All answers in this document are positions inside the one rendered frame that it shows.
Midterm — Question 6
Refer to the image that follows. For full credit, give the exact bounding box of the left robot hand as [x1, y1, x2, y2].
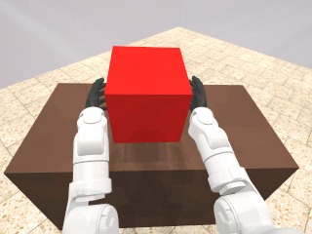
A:
[85, 77, 107, 111]

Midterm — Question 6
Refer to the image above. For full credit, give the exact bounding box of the pedestal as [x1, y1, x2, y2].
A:
[3, 83, 299, 231]

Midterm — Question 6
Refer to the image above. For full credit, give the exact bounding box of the left robot forearm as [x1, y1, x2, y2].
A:
[61, 106, 112, 234]

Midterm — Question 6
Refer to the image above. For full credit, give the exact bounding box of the carton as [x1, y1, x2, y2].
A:
[104, 46, 193, 143]

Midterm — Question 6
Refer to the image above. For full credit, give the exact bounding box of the right robot forearm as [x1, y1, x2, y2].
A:
[188, 107, 274, 223]

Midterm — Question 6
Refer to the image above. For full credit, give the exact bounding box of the robot left upper arm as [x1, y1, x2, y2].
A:
[62, 204, 120, 234]

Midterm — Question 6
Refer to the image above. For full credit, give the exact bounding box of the right robot hand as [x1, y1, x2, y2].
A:
[189, 75, 208, 114]

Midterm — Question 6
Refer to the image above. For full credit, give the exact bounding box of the robot right upper arm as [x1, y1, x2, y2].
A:
[214, 190, 305, 234]

